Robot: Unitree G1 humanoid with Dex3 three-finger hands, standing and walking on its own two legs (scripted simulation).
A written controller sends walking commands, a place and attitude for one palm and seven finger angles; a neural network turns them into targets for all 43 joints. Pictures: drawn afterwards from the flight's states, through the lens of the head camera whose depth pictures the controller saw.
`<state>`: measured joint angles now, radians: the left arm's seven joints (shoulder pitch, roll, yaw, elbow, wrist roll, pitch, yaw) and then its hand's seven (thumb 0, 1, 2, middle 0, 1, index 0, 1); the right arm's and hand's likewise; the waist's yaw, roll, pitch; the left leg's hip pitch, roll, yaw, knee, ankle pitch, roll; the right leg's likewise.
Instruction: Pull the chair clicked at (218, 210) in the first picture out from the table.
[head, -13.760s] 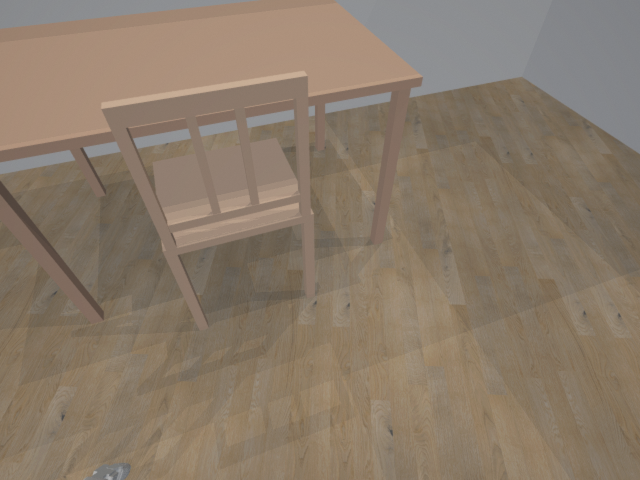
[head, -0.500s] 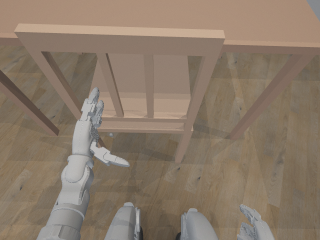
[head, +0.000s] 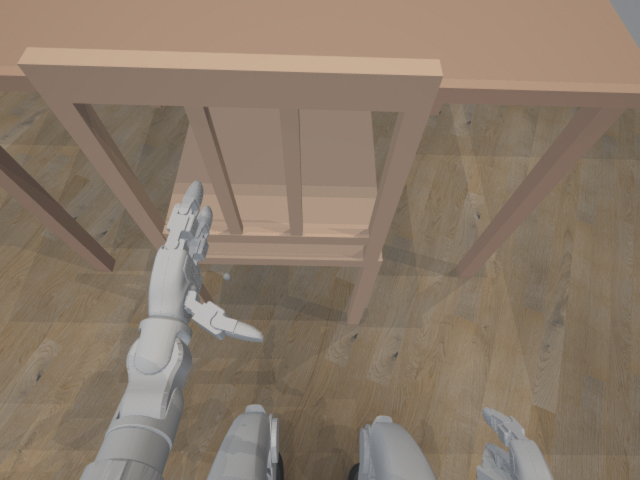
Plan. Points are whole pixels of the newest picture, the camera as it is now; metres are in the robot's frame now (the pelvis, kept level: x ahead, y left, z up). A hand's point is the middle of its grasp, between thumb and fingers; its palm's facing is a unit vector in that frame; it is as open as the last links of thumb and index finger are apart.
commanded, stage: aim the fingers beside a spindle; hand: left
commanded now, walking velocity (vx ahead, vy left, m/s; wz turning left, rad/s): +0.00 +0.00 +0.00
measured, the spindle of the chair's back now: (220, 179) +0.51 +0.15 +0.01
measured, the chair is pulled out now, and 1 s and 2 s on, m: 0.00 0.00 0.00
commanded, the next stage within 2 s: none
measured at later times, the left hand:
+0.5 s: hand (218, 262) +0.37 +0.13 +0.02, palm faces -0.04 -1.00 -0.02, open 16.9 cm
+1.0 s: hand (229, 259) +0.38 +0.12 +0.02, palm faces -0.03 -1.00 -0.03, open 16.9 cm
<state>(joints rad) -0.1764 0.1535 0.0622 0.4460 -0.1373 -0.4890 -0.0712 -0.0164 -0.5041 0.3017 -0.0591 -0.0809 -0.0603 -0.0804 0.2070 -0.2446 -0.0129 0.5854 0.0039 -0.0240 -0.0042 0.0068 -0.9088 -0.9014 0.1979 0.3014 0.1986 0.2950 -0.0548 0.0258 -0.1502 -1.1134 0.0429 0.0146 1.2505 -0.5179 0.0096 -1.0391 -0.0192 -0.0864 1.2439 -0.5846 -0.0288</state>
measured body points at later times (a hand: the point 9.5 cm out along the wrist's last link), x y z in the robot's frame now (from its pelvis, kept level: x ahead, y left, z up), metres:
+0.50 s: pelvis +0.00 +0.01 +0.00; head +0.12 +0.01 +0.43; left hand +0.37 +0.19 +0.02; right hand +0.13 -0.25 -0.12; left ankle +0.04 +0.11 -0.63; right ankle +0.00 -0.11 -0.63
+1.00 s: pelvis +0.00 +0.01 +0.00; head +0.12 +0.01 +0.43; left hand +0.37 +0.17 +0.02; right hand +0.13 -0.24 -0.12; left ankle +0.04 +0.11 -0.63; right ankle +0.00 -0.11 -0.63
